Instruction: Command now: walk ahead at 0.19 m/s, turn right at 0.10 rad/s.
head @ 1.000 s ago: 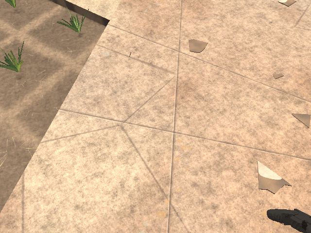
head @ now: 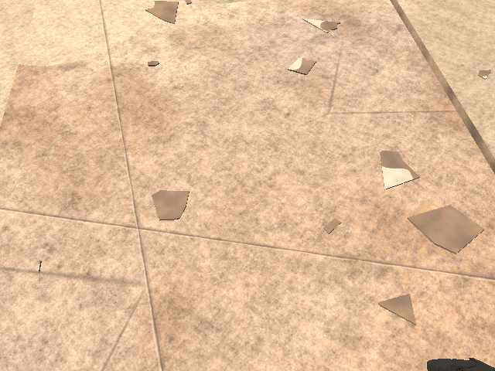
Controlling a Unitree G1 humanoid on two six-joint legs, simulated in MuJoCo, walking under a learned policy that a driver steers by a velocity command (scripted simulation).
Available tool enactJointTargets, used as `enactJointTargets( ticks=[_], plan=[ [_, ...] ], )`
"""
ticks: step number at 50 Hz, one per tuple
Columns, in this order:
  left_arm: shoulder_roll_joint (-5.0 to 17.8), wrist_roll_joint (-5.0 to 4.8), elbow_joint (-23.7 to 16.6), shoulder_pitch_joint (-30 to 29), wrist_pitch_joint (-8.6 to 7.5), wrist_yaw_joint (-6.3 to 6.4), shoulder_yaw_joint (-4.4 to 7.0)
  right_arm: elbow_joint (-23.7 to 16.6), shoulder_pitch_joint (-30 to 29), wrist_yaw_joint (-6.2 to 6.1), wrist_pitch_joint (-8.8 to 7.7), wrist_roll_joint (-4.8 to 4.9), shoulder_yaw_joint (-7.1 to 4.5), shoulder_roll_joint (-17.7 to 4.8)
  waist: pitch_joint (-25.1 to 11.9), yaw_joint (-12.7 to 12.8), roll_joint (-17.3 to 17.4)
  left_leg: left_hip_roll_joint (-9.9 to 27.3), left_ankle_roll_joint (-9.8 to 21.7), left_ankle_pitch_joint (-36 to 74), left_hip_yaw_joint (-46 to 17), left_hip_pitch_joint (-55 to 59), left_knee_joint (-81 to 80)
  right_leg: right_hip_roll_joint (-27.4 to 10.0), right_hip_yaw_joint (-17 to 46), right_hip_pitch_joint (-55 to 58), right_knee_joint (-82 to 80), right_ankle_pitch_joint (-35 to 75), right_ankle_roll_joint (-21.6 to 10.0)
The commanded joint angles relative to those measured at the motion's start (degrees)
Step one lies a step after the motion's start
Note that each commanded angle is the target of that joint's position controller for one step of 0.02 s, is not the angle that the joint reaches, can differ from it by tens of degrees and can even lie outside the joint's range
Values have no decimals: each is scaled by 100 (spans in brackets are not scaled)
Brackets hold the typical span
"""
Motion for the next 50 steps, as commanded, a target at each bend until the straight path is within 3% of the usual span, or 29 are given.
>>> enactJointTargets(
  ticks=[1,2,3,4,5,7,10,12,14,15,16,17,18,20,22,25,29,32,34,35,36,37,38,39,40,41,43,46,50],
  plan=[
    [184,11,-144,1182,-104,-31,-44,5,1466,-37,19,-66,-255,-960,-2612,-454,1490,2439,1868,4762,-2649,4622,376,40,235,-2316,3673,-1298,439],
    [711,-91,-87,941,-42,-58,67,34,1553,-11,122,130,-203,-745,-2593,-634,871,2234,1769,3179,-2837,4353,113,-152,567,-2578,4054,-1496,479],
    [816,-157,-234,356,56,-34,114,-7,1096,-31,203,187,-187,-725,-1804,-607,508,2030,1524,1901,-2476,3633,-182,-377,375,-2922,4150,-1124,555],
    [764,-116,-314,-20,168,7,113,-68,633,-52,268,159,-104,-555,-1202,-511,246,1784,1348,1081,-2122,2785,-479,-575,161,-2941,3858,-840,604],
    [674,-66,-351,-135,283,47,119,-96,271,-67,314,113,-59,-474,-821,-338,295,1629,1215,414,-1877,1971,-745,-777,117,-2659,3372,-589,625],
    [358,-33,-253,82,412,111,54,-72,-129,-72,395,14,-84,-540,-527,-99,725,1138,994,-54,-1213,862,-1094,-768,-208,-1704,2171,-339,673],
    [245,23,-86,241,374,132,20,71,-50,-122,429,42,-104,-584,-924,-108,727,1097,1038,-3,-931,897,-1028,-737,-352,-921,1049,692,614],
    [224,59,5,242,371,98,27,145,-126,-145,478,120,-76,-554,-923,-30,581,995,858,-1235,-811,677,-985,-659,-491,-344,245,1630,491],
    [354,202,-134,-76,378,98,39,299,62,-126,501,88,25,-318,-554,-116,338,682,320,-2956,-734,312,-979,-912,-152,-200,-304,1797,273],
    [649,181,-273,-277,374,137,80,322,148,-113,512,36,24,-350,-237,-305,-41,405,71,-3200,-548,332,-742,-1231,189,-614,-623,1289,104],
    [769,120,-154,-439,354,135,128,338,270,-134,538,54,10,-316,-39,-530,-725,118,-81,-2649,-182,921,-553,-1105,177,-1532,-767,-70,-15],
    [503,119,-182,-562,293,119,76,393,200,-169,548,46,-2,-409,100,-449,-725,119,-130,-2250,-156,1279,-311,-982,114,-1879,-930,-346,61],
    [357,144,-142,-599,230,117,34,434,232,-196,556,73,-11,-392,96,-479,-745,136,-86,-1968,-143,1420,-213,-973,84,-1921,-952,-120,166],
    [325,97,-92,-571,109,103,27,572,356,-238,570,75,-14,-382,16,-462,-579,162,-9,-1505,-160,1405,-133,-915,-4,-1603,-757,749,287],
    [466,54,-44,-413,53,135,79,603,273,-232,561,129,-39,-442,-134,-346,-401,141,51,-978,-201,1194,9,-885,-143,-1142,-476,1396,293],
    [695,16,-66,-234,110,263,196,469,24,-227,588,242,-134,-595,-284,-209,-377,46,127,-258,-227,814,476,-1008,-182,-785,-212,2099,108],
    [797,22,-164,-131,230,408,297,346,67,-189,693,234,-202,-518,-422,-165,-719,-78,29,-557,-106,175,1296,-1836,339,-400,-253,3319,-403],
    [794,-34,-356,-642,247,448,320,306,272,-111,782,231,-233,-425,-437,-347,-1048,-53,79,-2013,75,241,1522,-2325,480,-581,-241,3666,-585],
    [809,-57,-387,-751,242,435,349,297,396,-86,807,241,-303,-581,-378,-437,-657,-1,297,-1149,-89,942,803,-1990,-36,-1123,176,2889,-205],
    [681,27,-477,-604,218,412,342,255,402,-130,804,214,-461,-1128,-409,-257,579,583,665,344,-1274,1352,230,-1235,-857,-1665,1174,2150,303],
    [506,95,-643,-1030,199,409,275,282,864,-145,783,149,-525,-1385,-586,-635,1455,1366,1483,1316,-2913,2203,-460,-300,-995,-2787,2497,-16,727],
    [367,62,-720,-1202,174,377,230,326,1219,-137,677,58,-440,-1276,-991,-800,1278,1790,1844,1565,-3467,2789,-629,-275,-180,-3302,3633,-1423,704],
    [390,-19,-672,-1038,171,336,230,227,976,-147,577,89,-418,-1233,-1040,-650,735,1744,1776,1593,-3180,2795,-488,-395,84,-3411,4097,-1263,661],
    [431,-36,-603,-983,176,332,243,117,669,-179,534,175,-417,-1189,-927,-522,338,1585,1580,1537,-2833,2643,-410,-487,113,-3482,4111,-890,650],
    [534,4,-575,-986,172,357,275,64,447,-234,557,252,-400,-1127,-826,-443,171,1433,1392,1327,-2561,2431,-459,-585,137,-3402,3798,-510,660],
    [574,22,-570,-988,163,378,296,41,325,-287,613,277,-380,-1061,-823,-376,245,1232,1246,1014,-2365,2206,-521,-610,100,-3133,3446,-260,681],
    [405,-17,-568,-982,133,354,248,21,341,-347,729,251,-400,-1072,-778,-360,449,967,1154,700,-2204,2034,-617,-448,-56,-2814,2705,9,751],
    [288,-61,-566,-1049,91,289,185,-38,356,-415,808,262,-459,-1153,-825,-414,594,857,1100,155,-2275,1908,-690,-294,-53,-2305,1640,299,799],
    [421,-80,-493,-898,79,153,198,-84,247,-412,890,233,-422,-1055,-772,-429,889,873,1020,-369,-2418,1528,-732,-312,-191,-1555,772,663,746]
  ],
)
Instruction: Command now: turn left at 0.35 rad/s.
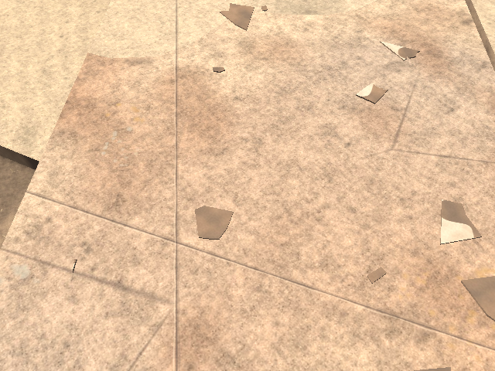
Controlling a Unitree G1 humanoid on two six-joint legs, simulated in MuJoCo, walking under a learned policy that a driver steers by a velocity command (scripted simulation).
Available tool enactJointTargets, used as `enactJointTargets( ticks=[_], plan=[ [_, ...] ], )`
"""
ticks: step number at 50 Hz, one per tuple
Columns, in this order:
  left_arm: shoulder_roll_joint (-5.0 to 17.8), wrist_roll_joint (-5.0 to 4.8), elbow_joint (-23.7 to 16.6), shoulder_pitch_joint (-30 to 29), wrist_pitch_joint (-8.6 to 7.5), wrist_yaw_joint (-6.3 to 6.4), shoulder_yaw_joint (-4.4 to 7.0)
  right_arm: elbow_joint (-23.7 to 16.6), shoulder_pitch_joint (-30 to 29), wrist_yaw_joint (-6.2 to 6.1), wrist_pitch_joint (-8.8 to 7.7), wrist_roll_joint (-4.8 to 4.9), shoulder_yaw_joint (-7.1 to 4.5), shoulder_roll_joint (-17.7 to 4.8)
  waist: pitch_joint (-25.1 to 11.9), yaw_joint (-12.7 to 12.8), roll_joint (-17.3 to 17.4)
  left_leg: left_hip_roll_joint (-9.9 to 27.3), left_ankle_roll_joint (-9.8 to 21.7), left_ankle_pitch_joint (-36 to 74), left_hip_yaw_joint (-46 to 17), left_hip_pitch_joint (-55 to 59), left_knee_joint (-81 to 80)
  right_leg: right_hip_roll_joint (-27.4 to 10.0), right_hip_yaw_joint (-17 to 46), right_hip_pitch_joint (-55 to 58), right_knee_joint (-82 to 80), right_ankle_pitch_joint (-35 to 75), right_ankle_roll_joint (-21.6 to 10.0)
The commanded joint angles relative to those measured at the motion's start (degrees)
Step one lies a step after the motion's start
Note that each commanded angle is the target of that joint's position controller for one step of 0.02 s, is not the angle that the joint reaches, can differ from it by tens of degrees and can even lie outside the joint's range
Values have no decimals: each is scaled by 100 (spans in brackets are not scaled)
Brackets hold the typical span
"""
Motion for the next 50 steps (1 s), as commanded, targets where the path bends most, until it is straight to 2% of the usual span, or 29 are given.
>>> enactJointTargets(
  ticks=[1,3,4,5,6,7,8,10,12,16,18,21,22,23,24,25,26,29,32,35,38,41,43,44,45,46,47,48,50],
  plan=[
    [490,-7,-189,390,-77,-102,122,-369,-186,-32,11,1,-181,-835,-766,131,925,1331,935,549,-1528,581,-640,33,-201,601,-833,450,-80],
    [480,44,-122,543,-114,-169,128,-342,-123,-52,51,35,-114,-698,-646,264,790,1056,632,47,-1398,249,-414,-32,-294,1277,-1921,1170,-313],
    [742,154,-167,599,-121,-162,171,-306,90,-54,37,-16,-55,-531,-628,193,257,754,319,-671,-1093,-162,103,-735,353,1661,-2258,1360,-573],
    [1188,279,-259,474,-92,-140,237,-347,303,-40,-24,-56,-13,-340,-525,-87,-1049,-135,-39,-1868,-192,-822,1119,-1761,1569,1720,-2551,2093,-1233],
    [1038,428,-306,366,-126,-168,200,-424,47,-47,-98,-89,-122,-666,-457,107,-1409,-68,-255,-2629,-85,-845,2169,-2358,2326,1041,-2804,1932,-1958],
    [857,375,-377,136,-176,-168,144,-346,40,-47,-111,-46,-229,-960,-320,78,-1033,41,-337,-2427,-232,-818,2916,-2158,2123,894,-2850,1659,-2014],
    [729,253,-344,7,-202,-152,111,-210,207,-43,-82,-33,-239,-885,-339,-27,-831,131,-403,-1999,-172,-912,3153,-1813,1729,995,-2903,754,-1755],
    [588,49,-146,222,-228,-136,50,-31,372,-14,-47,-90,-163,-567,-167,44,-983,319,-548,-1372,114,-1269,3179,-1471,1517,1330,-3169,-597,-1491],
    [764,11,-4,593,-179,-84,102,-104,14,57,-158,-7,-119,-496,52,280,-1023,417,-587,-1227,608,-1499,2827,-1365,1402,1567,-3363,-761,-1474],
    [951,-14,122,943,-218,-57,170,-182,-431,135,-413,31,6,-238,-36,533,-1039,494,-451,-1281,918,-790,1329,-1353,1096,1669,-3335,-285,-1505],
    [1047,-57,171,1018,-217,-104,200,-121,-318,181,-492,65,1,-303,-4,485,-1081,414,-316,-1357,1061,-216,737,-1389,1063,1376,-3317,-358,-1609],
    [959,-142,176,894,-169,-157,165,229,386,212,-567,88,-44,-366,-38,73,-815,288,-31,-358,1238,1245,-466,-1251,901,597,-2948,-451,-1511],
    [738,-105,160,827,-189,-177,89,384,857,184,-571,117,-83,-448,-227,-150,-680,455,66,-360,1034,2069,-521,-1102,736,99,-2537,-432,-1325],
    [289,-17,50,582,-236,-227,-51,520,1515,135,-582,112,-129,-652,-457,-436,-62,1260,278,-938,-41,2974,-847,-681,203,-721,-1237,-392,-969],
    [14,30,-256,461,-369,-242,-120,542,1841,131,-558,69,-270,-1336,-530,-440,1281,2457,937,-1911,-1974,3484,-1312,-88,-612,-2049,335,-761,-627],
    [530,-118,-388,169,-464,-217,4,569,1847,187,-633,-34,-263,-1259,-105,-532,1069,2918,1541,-2871,-2855,2908,-1717,-330,-274,-2658,1381,-1093,-624],
    [789,-209,-351,244,-502,-252,80,453,1457,204,-705,-36,-141,-868,315,-330,818,2654,1417,-3094,-2492,2707,-1808,-626,-77,-2951,1785,-538,-699],
    [728,-35,-215,300,-554,-339,103,309,1004,234,-726,-31,-6,-538,415,-98,659,1994,947,-1350,-1170,2386,-1947,-884,-162,-2827,1612,696,-680],
    [415,10,-292,48,-540,-407,14,369,1202,190,-671,-58,18,-531,317,-117,534,1653,919,213,-301,2020,-2014,-807,-441,-2438,992,1565,-449],
    [208,-18,-515,-552,-530,-453,-99,440,1397,139,-665,-38,17,-641,411,-261,518,1433,842,733,244,1476,-2089,-600,-641,-1685,-220,2377,-354],
    [222,-69,-702,-1015,-530,-537,-138,575,1718,123,-674,20,5,-751,547,-360,484,1615,846,700,283,1517,-2135,-444,-667,-1284,-911,2713,-434],
    [390,-28,-780,-1016,-564,-621,-92,658,1725,105,-595,19,-9,-789,457,-147,517,1759,623,2063,381,2032,-1546,-303,-575,-932,-1369,2568,-674],
    [677,42,-577,-284,-570,-606,32,610,1573,81,-531,-6,-54,-926,-175,291,707,1673,400,3838,459,2268,-574,-19,-698,107,-1356,2391,-891],
    [857,69,-328,510,-562,-561,123,568,1496,75,-500,-15,-29,-868,-677,709,597,1400,208,4210,623,2060,402,33,-788,1181,-1553,2868,-1048],
    [1184,173,-177,1256,-544,-488,180,433,1610,65,-510,-126,43,-683,-1466,910,91,1082,-28,2718,702,965,1848,-825,-29,2938,-1094,4705,-1347],
    [1530,256,-139,1380,-479,-479,177,535,2753,130,-568,-207,274,102,-2560,365,-1668,107,-414,-2570,697,-823,4260,-2601,2141,4890,-932,6370,-2486],
    [1121,146,-116,1561,-410,-516,117,817,2916,161,-611,-13,164,-384,-3257,634,-1305,17,-446,-3103,-229,-962,5091,-2631,2937,4733,-1508,5460,-2686],
    [932,69,-160,1002,-377,-507,52,622,2197,161,-600,148,53,-733,-2219,574,-899,386,-422,-2803,-12,-1368,5169,-2325,2042,3855,-1753,4848,-2394],
    [506,71,-180,187,-383,-470,-91,440,1390,43,-483,40,58,-613,-974,295,-198,854,-469,-2073,364,-1251,4435,-1778,1067,2086,-2183,4533,-2023]
  ],
)
Over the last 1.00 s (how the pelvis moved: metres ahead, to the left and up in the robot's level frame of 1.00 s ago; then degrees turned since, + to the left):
0.12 -0.01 0.02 16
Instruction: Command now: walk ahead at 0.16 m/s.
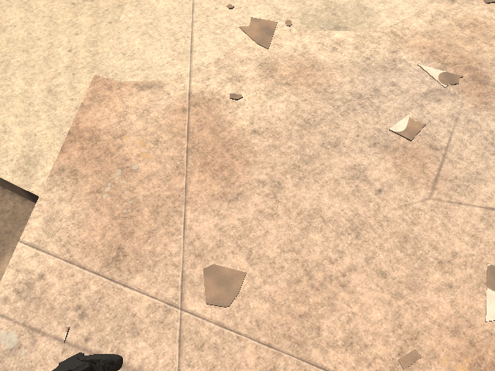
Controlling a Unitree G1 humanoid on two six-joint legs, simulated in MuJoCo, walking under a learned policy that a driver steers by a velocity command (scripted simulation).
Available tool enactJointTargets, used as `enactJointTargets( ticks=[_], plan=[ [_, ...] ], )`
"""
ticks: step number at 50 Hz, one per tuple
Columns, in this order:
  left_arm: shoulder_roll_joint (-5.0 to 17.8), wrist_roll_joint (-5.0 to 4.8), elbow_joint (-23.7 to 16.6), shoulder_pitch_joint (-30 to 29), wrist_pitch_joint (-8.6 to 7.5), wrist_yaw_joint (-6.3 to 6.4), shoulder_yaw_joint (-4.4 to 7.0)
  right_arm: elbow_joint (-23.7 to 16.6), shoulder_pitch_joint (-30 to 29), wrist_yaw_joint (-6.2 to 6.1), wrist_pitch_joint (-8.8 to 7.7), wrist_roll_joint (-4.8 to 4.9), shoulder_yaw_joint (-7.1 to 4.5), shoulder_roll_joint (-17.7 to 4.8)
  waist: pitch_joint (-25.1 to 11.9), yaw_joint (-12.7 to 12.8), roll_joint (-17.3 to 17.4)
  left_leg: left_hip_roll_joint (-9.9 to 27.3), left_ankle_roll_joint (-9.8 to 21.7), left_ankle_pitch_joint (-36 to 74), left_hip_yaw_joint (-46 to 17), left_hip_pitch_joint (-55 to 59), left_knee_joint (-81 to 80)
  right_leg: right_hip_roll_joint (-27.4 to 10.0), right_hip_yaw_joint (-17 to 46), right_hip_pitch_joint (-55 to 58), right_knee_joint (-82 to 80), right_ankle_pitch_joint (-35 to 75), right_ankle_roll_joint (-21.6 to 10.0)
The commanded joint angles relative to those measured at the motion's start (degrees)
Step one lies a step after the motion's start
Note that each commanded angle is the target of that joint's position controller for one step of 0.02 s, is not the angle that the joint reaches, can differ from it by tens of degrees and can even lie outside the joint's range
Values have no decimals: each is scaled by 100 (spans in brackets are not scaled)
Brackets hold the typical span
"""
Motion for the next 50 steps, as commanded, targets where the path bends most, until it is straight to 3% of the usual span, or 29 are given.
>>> enactJointTargets(
  ticks=[1,3,5,7,9,12,13,14,15,16,17,21,27,36,50],
  plan=[
    [525,63,-39,420,-7,48,137,-331,193,-118,99,-43,-176,-605,-1067,191,-344,601,-68,496,-92,-1105,148,-1583,1506,1741,-1144,2779,-1194],
    [479,162,55,141,-52,19,125,-259,464,-161,248,-86,-116,-265,-987,-72,-551,603,-110,703,37,-298,-654,-1386,1065,884,-1422,2635,-1178],
    [550,173,158,13,-62,42,140,-330,310,-208,308,-143,-81,-198,-993,-97,-680,576,-134,855,131,60,-1589,-1298,832,611,-1501,2450,-1191],
    [681,124,267,81,13,99,176,-377,68,-203,361,-155,-93,-305,-1097,17,-703,557,-96,1485,170,315,-2195,-1306,878,620,-1631,1274,-1145],
    [725,77,349,78,113,141,172,-397,-135,-184,419,-149,-134,-410,-926,53,-633,495,-21,1944,231,562,-2631,-1265,984,395,-1781,-531,-1009],
    [429,33,492,116,194,163,38,-447,-346,-172,405,-266,-153,-407,-460,-25,-463,460,190,2234,247,1030,-3587,-942,999,-27,-1663,-2347,-496],
    [321,61,589,333,204,161,-10,-535,-437,-194,377,-278,-158,-536,-296,45,-210,758,309,2442,-98,1002,-4104,-734,907,-23,-1425,-2560,-218],
    [394,78,634,742,206,166,28,-581,-684,-231,362,-206,-248,-996,-145,463,471,966,479,2046,-334,610,-4195,-309,566,84,-1152,-2314,16],
    [386,83,679,706,246,211,26,-485,-784,-199,330,-181,-231,-786,-165,454,836,813,514,833,-302,-153,-4450,-162,261,812,-906,-1721,144],
    [460,73,692,599,282,248,40,-478,-876,-169,279,-213,-161,-505,-88,420,810,694,420,499,-257,-453,-4613,-167,241,1153,-736,-1378,169],
    [441,58,733,605,316,281,40,-454,-966,-147,227,-238,-125,-405,-116,451,788,651,316,713,-210,-521,-4630,-205,245,1334,-663,-1148,133],
    [473,53,937,669,313,286,46,-311,-841,-131,88,-142,-129,-474,-469,350,296,540,239,2368,-18,219,-4173,-302,331,1356,-621,-382,37],
    [478,-19,1195,598,342,292,54,-114,-825,-145,140,-120,-120,-463,-660,284,-7,463,313,3313,106,572,-3960,-324,310,1573,-481,431,71],
    [551,-34,1527,584,440,363,64,184,-923,-147,214,-117,-115,-402,-545,313,-68,365,297,3375,224,612,-4041,-361,330,1752,-474,647,81],
    [507,-25,1838,561,449,392,46,596,-923,-198,267,-126,-91,-346,-337,305,-43,293,224,2755,324,558,-4223,-353,345,1669,-662,156,81]
  ],
)
Over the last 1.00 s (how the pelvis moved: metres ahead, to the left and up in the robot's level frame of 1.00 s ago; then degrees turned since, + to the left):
0.26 -0.02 -0.02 4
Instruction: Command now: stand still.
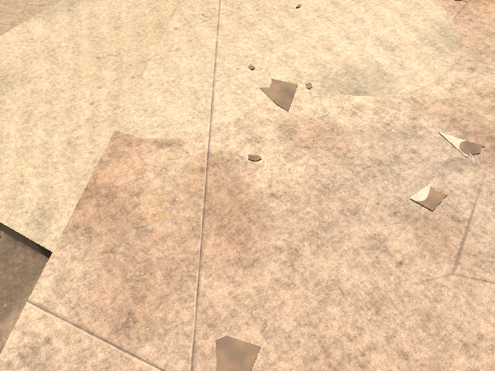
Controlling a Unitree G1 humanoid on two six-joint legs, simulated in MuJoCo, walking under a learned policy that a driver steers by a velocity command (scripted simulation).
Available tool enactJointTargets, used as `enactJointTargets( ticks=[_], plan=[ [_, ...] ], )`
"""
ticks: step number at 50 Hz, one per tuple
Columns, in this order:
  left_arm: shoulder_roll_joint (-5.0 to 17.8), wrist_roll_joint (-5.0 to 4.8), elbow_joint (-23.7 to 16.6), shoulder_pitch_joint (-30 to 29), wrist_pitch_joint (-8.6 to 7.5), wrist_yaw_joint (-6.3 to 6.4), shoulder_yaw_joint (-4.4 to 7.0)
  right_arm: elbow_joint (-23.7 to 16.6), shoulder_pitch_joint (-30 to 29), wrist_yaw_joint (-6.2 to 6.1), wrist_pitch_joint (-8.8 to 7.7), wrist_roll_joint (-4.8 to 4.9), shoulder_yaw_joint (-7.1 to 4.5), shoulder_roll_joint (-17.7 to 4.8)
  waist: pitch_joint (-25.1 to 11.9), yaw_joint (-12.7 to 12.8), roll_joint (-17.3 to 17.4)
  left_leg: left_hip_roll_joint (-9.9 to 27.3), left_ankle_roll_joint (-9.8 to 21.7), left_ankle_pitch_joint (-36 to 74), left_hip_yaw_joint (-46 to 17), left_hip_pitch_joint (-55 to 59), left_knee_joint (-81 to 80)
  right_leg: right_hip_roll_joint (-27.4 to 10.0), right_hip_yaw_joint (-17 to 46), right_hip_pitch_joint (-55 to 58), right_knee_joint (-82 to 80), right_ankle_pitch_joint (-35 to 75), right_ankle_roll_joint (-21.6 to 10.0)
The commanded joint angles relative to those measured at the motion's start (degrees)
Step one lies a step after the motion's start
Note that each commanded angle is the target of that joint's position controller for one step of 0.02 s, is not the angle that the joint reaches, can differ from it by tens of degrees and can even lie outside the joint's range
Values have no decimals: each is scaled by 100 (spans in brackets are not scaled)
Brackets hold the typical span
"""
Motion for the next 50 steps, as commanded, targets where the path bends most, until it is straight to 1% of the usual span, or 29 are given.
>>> enactJointTargets(
  ticks=[1,13,23,35,50],
  plan=[
    [630,3,-122,36,-44,21,99,-90,128,-29,-37,-2,-96,-598,-170,-3,20,131,97,1128,-97,-99,-395,-233,237,56,-456,1102,-128],
    [525,3,14,240,-59,34,68,186,355,-56,-49,-2,-45,-479,-48,-8,-13,107,63,762,-52,-215,-469,-217,266,-65,-601,689,-147],
    [440,-4,49,454,-69,42,48,332,583,-68,-66,6,-8,-376,-5,-8,-3,104,52,686,-37,-288,-487,-206,279,-107,-645,614,-170],
    [348,-14,45,678,-75,48,38,411,795,-79,-74,17,12,-287,14,-12,10,107,49,725,-33,-327,-484,-192,274,-108,-634,727,-189],
    [266,-23,18,876,-83,58,44,434,955,-92,-74,28,9,-214,38,-18,13,108,48,775,-32,-340,-468,-183,270,-102,-608,848,-199]
  ],
)
Over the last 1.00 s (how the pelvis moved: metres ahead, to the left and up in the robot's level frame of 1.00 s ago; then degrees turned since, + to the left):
0.11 0.02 0.01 -1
